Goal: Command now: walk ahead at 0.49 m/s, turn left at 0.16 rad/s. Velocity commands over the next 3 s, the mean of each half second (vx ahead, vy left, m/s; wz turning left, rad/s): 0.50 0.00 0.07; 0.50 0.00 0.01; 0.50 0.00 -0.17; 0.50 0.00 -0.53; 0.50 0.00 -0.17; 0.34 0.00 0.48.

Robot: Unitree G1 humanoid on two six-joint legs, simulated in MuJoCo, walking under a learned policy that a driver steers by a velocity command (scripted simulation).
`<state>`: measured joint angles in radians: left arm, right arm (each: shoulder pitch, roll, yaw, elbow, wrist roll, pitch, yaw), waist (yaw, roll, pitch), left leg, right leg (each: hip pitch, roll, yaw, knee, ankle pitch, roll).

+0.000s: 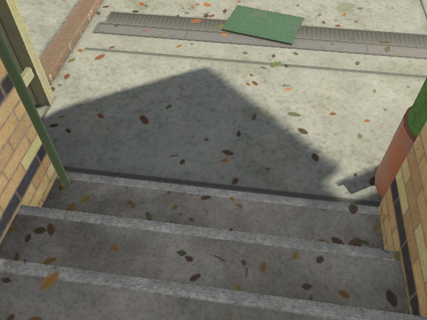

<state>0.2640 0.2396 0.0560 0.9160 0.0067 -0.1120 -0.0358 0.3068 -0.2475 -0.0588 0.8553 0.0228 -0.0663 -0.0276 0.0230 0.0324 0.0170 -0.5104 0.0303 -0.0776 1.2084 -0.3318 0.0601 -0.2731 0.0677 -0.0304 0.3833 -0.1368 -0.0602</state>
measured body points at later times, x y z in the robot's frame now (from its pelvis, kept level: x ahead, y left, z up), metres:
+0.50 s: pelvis +0.23 +0.06 -0.01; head +0.23 +0.07 +0.44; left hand +0.34 +0.33 -0.13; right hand +0.23 -0.19 -0.14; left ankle +0.20 +0.16 -0.74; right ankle +0.26 -0.09 -0.66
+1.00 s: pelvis +0.48 +0.01 -0.19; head +0.48 +0.00 +0.26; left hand +0.48 +0.23 -0.34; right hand +0.52 -0.24 -0.33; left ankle +0.49 +0.18 -0.75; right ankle +0.48 -0.07 -0.91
